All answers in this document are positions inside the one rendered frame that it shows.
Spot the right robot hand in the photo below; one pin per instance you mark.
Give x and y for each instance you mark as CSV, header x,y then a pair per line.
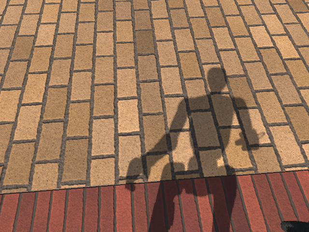
x,y
295,226

